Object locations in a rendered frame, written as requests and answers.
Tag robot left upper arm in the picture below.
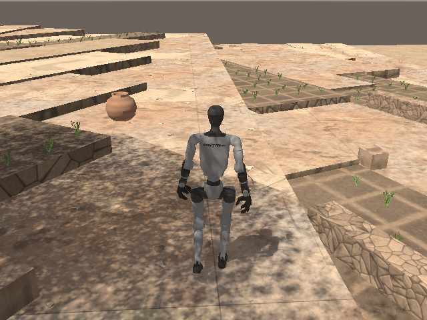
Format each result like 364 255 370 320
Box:
183 133 201 170

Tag left robot foot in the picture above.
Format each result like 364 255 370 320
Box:
193 261 203 273

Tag robot right hand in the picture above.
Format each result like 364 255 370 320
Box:
236 195 252 213

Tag right robot forearm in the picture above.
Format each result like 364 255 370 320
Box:
238 163 250 197

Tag right robot thigh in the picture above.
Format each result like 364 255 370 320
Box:
220 186 236 229

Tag left robot forearm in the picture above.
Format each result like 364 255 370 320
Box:
178 160 190 187

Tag robot right upper arm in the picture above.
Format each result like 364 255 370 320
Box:
229 135 244 173

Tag robot left hand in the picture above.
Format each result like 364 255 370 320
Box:
177 185 191 200

